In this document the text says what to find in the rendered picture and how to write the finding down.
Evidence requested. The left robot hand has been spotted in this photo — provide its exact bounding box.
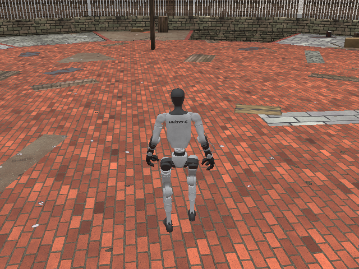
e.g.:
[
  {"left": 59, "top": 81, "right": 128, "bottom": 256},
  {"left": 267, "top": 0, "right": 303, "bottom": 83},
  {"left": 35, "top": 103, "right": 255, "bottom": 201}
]
[{"left": 146, "top": 155, "right": 159, "bottom": 167}]

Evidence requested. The robot right upper arm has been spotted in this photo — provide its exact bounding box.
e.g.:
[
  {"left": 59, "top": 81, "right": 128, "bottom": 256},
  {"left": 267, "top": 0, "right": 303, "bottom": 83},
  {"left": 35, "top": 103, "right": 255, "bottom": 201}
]
[{"left": 190, "top": 112, "right": 206, "bottom": 143}]

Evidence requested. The robot right forearm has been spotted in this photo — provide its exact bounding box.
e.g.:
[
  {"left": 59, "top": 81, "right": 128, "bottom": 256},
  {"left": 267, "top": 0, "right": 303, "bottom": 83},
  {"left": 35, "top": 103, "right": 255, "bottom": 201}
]
[{"left": 201, "top": 135, "right": 213, "bottom": 159}]

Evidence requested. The robot left upper arm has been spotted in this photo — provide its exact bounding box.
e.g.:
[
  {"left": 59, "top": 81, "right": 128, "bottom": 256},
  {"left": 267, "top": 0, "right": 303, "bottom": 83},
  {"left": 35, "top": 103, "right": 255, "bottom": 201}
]
[{"left": 151, "top": 113, "right": 167, "bottom": 144}]

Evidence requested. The robot left shin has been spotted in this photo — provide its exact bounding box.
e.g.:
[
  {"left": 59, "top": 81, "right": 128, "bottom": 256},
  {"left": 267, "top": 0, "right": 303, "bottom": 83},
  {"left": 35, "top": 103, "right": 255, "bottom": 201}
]
[{"left": 163, "top": 188, "right": 172, "bottom": 225}]

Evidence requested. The right robot hand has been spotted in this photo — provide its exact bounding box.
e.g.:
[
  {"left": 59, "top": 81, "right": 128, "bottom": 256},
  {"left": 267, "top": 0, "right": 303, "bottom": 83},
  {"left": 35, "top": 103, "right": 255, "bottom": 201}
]
[{"left": 201, "top": 157, "right": 215, "bottom": 170}]

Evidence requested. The robot left forearm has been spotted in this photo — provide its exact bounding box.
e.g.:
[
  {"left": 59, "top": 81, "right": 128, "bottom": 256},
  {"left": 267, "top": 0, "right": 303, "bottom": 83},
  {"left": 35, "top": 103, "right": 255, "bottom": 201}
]
[{"left": 147, "top": 135, "right": 157, "bottom": 156}]

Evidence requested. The robot head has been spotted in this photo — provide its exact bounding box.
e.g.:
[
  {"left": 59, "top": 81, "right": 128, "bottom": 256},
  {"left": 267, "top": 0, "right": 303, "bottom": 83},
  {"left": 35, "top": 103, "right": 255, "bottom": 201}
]
[{"left": 169, "top": 88, "right": 188, "bottom": 115}]

